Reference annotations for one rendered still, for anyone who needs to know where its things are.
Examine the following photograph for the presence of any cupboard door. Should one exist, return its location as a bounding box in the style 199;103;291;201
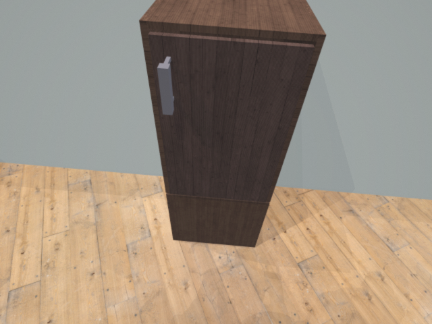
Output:
148;32;315;202

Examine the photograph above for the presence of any handle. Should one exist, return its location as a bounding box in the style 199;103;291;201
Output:
157;57;174;115

